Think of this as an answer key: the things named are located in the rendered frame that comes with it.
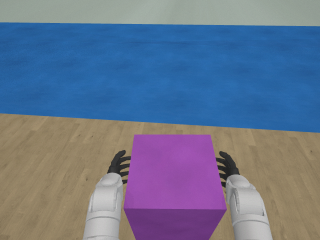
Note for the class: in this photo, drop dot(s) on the robot left forearm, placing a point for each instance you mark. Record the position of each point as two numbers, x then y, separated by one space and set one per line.
104 209

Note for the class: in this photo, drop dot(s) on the carton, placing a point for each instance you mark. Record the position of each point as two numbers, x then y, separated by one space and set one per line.
174 190

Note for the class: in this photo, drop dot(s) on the right robot hand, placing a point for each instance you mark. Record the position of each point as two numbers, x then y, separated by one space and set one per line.
229 168

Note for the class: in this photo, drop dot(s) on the left robot hand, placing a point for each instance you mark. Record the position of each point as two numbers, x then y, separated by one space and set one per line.
115 166

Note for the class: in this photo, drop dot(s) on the robot right forearm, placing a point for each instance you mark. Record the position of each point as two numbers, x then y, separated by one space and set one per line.
248 213

